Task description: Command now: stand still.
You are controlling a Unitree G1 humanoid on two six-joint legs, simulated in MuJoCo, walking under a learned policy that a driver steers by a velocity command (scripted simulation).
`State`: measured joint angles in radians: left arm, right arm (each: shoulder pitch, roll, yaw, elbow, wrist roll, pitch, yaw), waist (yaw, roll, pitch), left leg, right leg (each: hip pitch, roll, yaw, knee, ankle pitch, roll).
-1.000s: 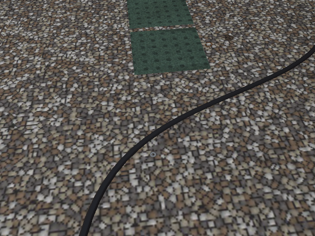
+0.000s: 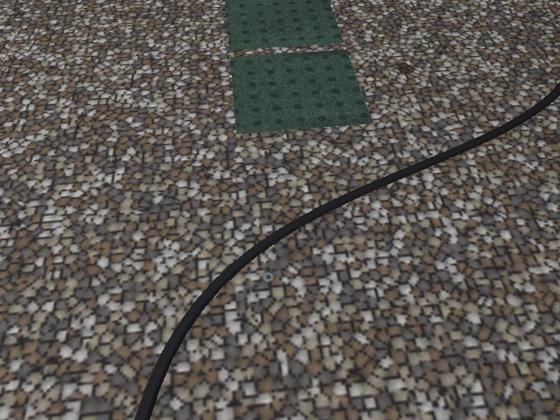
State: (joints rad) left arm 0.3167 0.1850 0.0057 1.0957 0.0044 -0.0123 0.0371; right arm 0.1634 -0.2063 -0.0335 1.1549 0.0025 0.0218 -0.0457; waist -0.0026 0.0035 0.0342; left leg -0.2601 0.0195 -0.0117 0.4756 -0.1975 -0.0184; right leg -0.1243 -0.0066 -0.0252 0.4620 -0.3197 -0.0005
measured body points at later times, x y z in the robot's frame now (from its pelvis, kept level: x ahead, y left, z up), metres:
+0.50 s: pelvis +0.00 +0.00 +0.00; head +0.02 +0.00 +0.45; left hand -0.03 +0.23 -0.16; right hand +0.03 -0.24 -0.16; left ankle +0.04 +0.13 -0.74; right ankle -0.04 -0.12 -0.74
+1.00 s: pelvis +0.01 +0.00 +0.00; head +0.02 +0.00 +0.45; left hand -0.03 +0.23 -0.16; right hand +0.02 -0.24 -0.16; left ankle +0.03 +0.13 -0.73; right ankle -0.04 -0.12 -0.74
